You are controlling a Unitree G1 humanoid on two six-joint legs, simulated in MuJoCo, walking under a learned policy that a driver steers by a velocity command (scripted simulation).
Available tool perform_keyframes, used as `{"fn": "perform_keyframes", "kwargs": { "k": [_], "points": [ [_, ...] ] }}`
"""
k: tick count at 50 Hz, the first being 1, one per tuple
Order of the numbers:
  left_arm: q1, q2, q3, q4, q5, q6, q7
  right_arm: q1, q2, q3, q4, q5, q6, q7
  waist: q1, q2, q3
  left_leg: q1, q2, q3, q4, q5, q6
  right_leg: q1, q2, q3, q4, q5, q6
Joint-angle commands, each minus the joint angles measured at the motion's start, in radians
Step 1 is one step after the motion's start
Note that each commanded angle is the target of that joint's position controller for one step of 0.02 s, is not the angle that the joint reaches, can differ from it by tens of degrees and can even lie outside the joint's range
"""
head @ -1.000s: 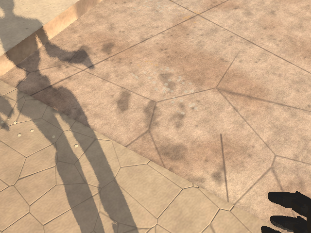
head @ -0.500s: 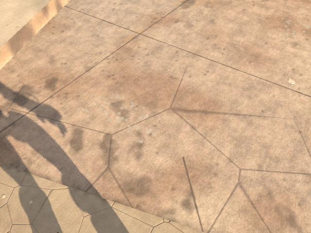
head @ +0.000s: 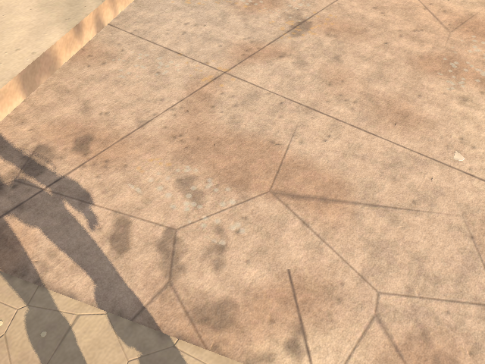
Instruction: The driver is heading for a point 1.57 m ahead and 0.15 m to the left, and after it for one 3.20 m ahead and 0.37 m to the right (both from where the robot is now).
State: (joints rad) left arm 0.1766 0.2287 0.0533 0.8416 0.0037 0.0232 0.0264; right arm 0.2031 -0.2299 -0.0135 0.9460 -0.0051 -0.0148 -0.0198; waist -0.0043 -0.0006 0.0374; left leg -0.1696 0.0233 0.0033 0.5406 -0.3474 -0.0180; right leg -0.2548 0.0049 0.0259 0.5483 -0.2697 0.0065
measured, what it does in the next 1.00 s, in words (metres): stands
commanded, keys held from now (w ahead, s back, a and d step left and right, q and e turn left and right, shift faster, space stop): no key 0.68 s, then w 0.10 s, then no key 0.22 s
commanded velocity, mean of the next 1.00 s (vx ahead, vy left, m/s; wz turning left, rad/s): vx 0.04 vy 0.00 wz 0.00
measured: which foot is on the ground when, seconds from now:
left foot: down 0.00-1.00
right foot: down 0.00-1.00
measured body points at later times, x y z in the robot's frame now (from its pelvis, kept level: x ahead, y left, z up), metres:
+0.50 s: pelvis +0.00 +0.01 +0.00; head +0.00 +0.01 +0.45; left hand +0.05 +0.27 -0.14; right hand +0.03 -0.24 -0.15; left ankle -0.03 +0.13 -0.73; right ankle +0.02 -0.12 -0.73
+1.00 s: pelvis +0.04 -0.01 +0.00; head +0.05 -0.03 +0.45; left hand +0.05 +0.23 -0.15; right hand +0.03 -0.26 -0.16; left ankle -0.02 +0.12 -0.73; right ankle +0.02 -0.11 -0.73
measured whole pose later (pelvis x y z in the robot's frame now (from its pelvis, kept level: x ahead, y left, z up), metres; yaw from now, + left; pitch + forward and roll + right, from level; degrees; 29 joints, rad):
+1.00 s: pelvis +0.04 -0.01 +0.00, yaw +0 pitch +0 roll +0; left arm 0.26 0.18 0.02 1.11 0.00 -0.04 0.02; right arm 0.32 -0.22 -0.02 1.07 0.00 -0.01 -0.05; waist -0.01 0.04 0.02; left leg -0.19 0.03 -0.01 0.60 -0.40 -0.04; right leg -0.24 0.03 -0.05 0.56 -0.33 -0.05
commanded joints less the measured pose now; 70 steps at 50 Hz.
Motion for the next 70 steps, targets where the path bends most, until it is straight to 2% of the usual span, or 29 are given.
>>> {"fn": "perform_keyframes", "kwargs": {
  "k": [1,19,34,35,37,38,39,40,41,43,44,45,46,47,48,49,51,53,54,57,59,60,62,63,64,65,66,68,70],
  "points": [
    [-0.008,0.101,0.024,-0.026,-0.002,-0.009,0.009,0.02,-0.116,-0.024,-0.017,0.001,-0.007,-0.004,-0.003,-0.003,-0.049,-0.064,0.026,-0.025,-0.103,0.233,0.019,0.107,-0.037,0.036,-0.054,0.311,-0.03],
    [0.01,0.091,0.017,0.151,-0.004,-0.006,0.024,0.057,-0.09,-0.016,0.084,0.0,-0.003,-0.012,0.001,0.006,-0.004,-0.067,0.009,-0.016,-0.157,0.173,0.026,0.106,-0.031,0.016,-0.101,0.231,-0.011],
    [0.048,0.07,-0.001,0.24,-0.006,-0.008,0.025,0.127,-0.062,-0.006,0.122,0.0,-0.002,-0.015,0.004,0.003,0.018,-0.079,0.002,-0.014,-0.176,0.142,0.031,0.084,-0.028,0.008,-0.119,0.184,-0.005],
    [0.066,0.058,-0.004,0.253,-0.006,-0.007,0.026,0.149,-0.056,-0.005,0.133,0.001,0.0,-0.017,0.004,0.012,-0.004,-0.07,-0.005,-0.01,-0.187,0.037,0.037,0.091,-0.012,-0.011,-0.112,0.087,-0.006],
    [0.068,0.064,0.0,0.254,-0.015,-0.008,0.028,0.155,-0.105,-0.023,0.126,0.015,0.007,-0.024,-0.004,0.069,0.043,-0.103,0.024,-0.073,-0.227,-0.309,0.09,-0.001,0.045,-0.075,-0.021,-0.217,-0.016],
    [0.043,0.062,0.0,0.24,-0.014,-0.018,0.025,0.172,-0.127,-0.031,0.119,0.021,0.005,-0.026,-0.019,0.104,0.084,-0.113,0.085,-0.159,-0.279,-0.449,0.13,-0.083,0.051,-0.088,0.045,-0.271,-0.023],
    [0.014,0.042,-0.005,0.222,-0.015,-0.034,0.018,0.2,-0.161,-0.044,0.118,0.027,-0.003,-0.026,-0.034,0.164,0.112,-0.101,0.182,-0.289,-0.345,-0.534,0.183,-0.154,0.044,-0.105,0.153,-0.225,-0.026],
    [-0.012,0.021,-0.012,0.208,-0.014,-0.051,0.011,0.184,-0.173,-0.05,0.11,0.027,-0.011,-0.026,-0.036,0.178,0.158,-0.14,0.262,-0.387,-0.38,-0.471,0.229,-0.179,-0.002,-0.066,0.228,-0.151,-0.037],
    [-0.002,0.014,-0.014,0.209,-0.016,-0.064,0.005,0.147,-0.151,-0.046,0.097,0.017,-0.019,-0.026,-0.015,0.159,0.17,-0.141,0.277,-0.387,-0.363,-0.331,0.238,-0.191,-0.028,-0.042,0.239,-0.144,-0.048],
    [0.093,-0.006,-0.019,0.238,-0.013,-0.075,-0.004,0.057,-0.104,-0.033,0.074,0.021,-0.02,-0.018,0.056,0.13,0.127,-0.158,0.189,-0.224,-0.236,-0.027,0.168,-0.031,-0.028,-0.056,-0.009,-0.105,-0.068],
    [0.136,0.02,-0.011,0.26,-0.003,-0.072,-0.005,0.073,-0.093,-0.031,0.079,0.026,-0.017,-0.015,0.058,0.081,0.096,-0.167,0.117,-0.145,-0.151,0.091,0.115,0.073,-0.009,-0.047,-0.115,0.041,-0.056],
    [0.178,0.09,0.005,0.268,0.001,-0.067,-0.002,0.118,-0.081,-0.029,0.085,0.014,-0.018,-0.017,0.036,-0.048,0.033,-0.186,0.034,-0.047,-0.005,0.142,0.056,0.174,-0.091,0.073,-0.141,0.299,-0.057],
    [0.195,0.126,0.004,0.274,-0.01,-0.061,-0.005,0.171,-0.003,-0.01,0.082,0.001,-0.014,-0.029,0.007,-0.211,-0.037,-0.204,-0.039,0.028,0.067,-0.021,-0.002,0.194,-0.188,0.205,-0.162,0.338,-0.139],
    [0.186,0.078,-0.013,0.268,-0.005,-0.064,-0.008,0.176,-0.006,-0.007,0.088,0.007,-0.007,-0.037,0.012,-0.204,-0.037,-0.165,-0.014,-0.004,0.098,-0.101,-0.025,0.156,-0.256,0.308,-0.198,0.361,-0.204],
    [0.146,0.055,-0.023,0.261,0.001,-0.068,-0.007,0.167,-0.018,-0.009,0.087,0.014,-0.002,-0.039,-0.004,-0.167,-0.009,-0.165,-0.002,-0.018,0.104,-0.104,-0.03,0.138,-0.257,0.295,-0.196,0.422,-0.215],
    [0.11,0.074,-0.021,0.25,0.004,-0.07,-0.007,0.175,-0.012,-0.005,0.098,0.011,0.003,-0.041,-0.018,-0.139,-0.014,-0.147,0.007,-0.023,0.086,-0.077,-0.031,0.138,-0.239,0.253,-0.174,0.49,-0.205],
    [0.067,0.101,-0.015,0.235,-0.008,-0.073,-0.006,0.192,-0.028,-0.002,0.112,-0.001,0.007,-0.037,-0.037,-0.09,-0.031,-0.074,0.033,-0.036,-0.036,0.113,-0.017,0.127,-0.2,0.164,-0.129,0.622,-0.161],
    [0.084,0.097,-0.009,0.235,-0.02,-0.069,-0.01,0.184,-0.085,-0.011,0.119,0.009,0.011,-0.027,-0.007,-0.002,-0.033,-0.007,0.02,-0.033,-0.085,0.369,0.003,0.137,-0.083,0.038,-0.09,0.612,-0.095],
    [0.12,0.097,-0.007,0.247,-0.019,-0.066,-0.011,0.172,-0.094,-0.014,0.119,0.018,0.012,-0.024,0.009,0.013,-0.051,0.018,0.013,-0.02,-0.068,0.422,0.01,0.153,-0.065,0.025,-0.086,0.652,-0.082],
    [0.117,0.067,-0.01,0.254,-0.023,-0.05,-0.007,0.166,-0.055,-0.008,0.125,0.016,0.019,-0.023,0.006,0.007,-0.079,0.031,0.018,-0.022,-0.083,0.449,0.012,0.202,-0.062,0.017,-0.075,0.704,-0.084],
    [0.134,0.076,0.0,0.266,-0.029,-0.035,-0.003,0.161,-0.05,-0.013,0.133,0.02,0.022,-0.025,0.014,-0.003,-0.099,0.006,-0.023,0.025,-0.052,0.196,0.025,0.226,-0.04,0.004,-0.076,0.394,-0.112],
    [0.143,0.093,0.009,0.269,-0.035,-0.031,-0.002,0.14,-0.046,-0.014,0.127,0.019,0.023,-0.025,0.023,-0.025,-0.069,-0.056,-0.045,0.047,-0.01,0.021,0.035,0.212,-0.06,0.044,-0.103,0.14,-0.142],
    [0.189,0.144,0.027,0.27,-0.04,-0.04,-0.001,0.057,-0.028,-0.012,0.087,0.021,0.005,-0.023,0.056,-0.109,0.052,-0.252,-0.046,0.065,0.123,-0.147,0.054,0.172,-0.221,0.294,-0.262,-0.342,-0.237],
    [0.213,0.167,0.035,0.271,-0.037,-0.052,-0.001,0.0,-0.021,-0.009,0.059,0.029,-0.012,-0.019,0.07,-0.146,0.112,-0.325,-0.033,0.051,0.201,-0.172,0.068,0.143,-0.306,0.43,-0.345,-0.442,-0.288],
    [0.218,0.17,0.037,0.266,-0.023,-0.07,0.0,-0.054,-0.026,-0.011,0.034,0.035,-0.03,-0.013,0.08,-0.151,0.156,-0.402,0.001,-0.001,0.319,-0.214,0.081,0.127,-0.368,0.518,-0.393,-0.434,-0.32],
    [0.217,0.163,0.036,0.258,-0.009,-0.091,-0.002,-0.085,-0.04,-0.016,0.017,0.042,-0.046,-0.005,0.081,-0.138,0.162,-0.489,0.038,-0.046,0.424,-0.253,0.091,0.161,-0.406,0.549,-0.409,-0.371,-0.332],
    [0.201,0.152,0.033,0.248,-0.009,-0.108,-0.004,-0.087,-0.062,-0.025,0.011,0.047,-0.059,0.002,0.064,-0.108,0.144,-0.548,0.074,-0.076,0.468,-0.237,0.102,0.204,-0.411,0.525,-0.402,-0.309,-0.315],
    [0.138,0.128,0.024,0.215,-0.028,-0.115,-0.006,-0.074,-0.085,-0.04,0.017,0.048,-0.077,0.017,0.034,-0.08,0.097,-0.509,0.112,-0.062,0.357,-0.154,0.106,0.216,-0.341,0.36,-0.397,-0.207,-0.241],
    [0.097,0.152,0.029,0.197,-0.033,-0.1,-0.006,-0.054,-0.053,-0.038,0.033,0.04,-0.083,0.029,0.009,-0.094,0.068,-0.287,0.067,0.02,0.188,-0.066,0.086,0.084,-0.241,0.185,-0.386,-0.138,-0.189]
  ]
}}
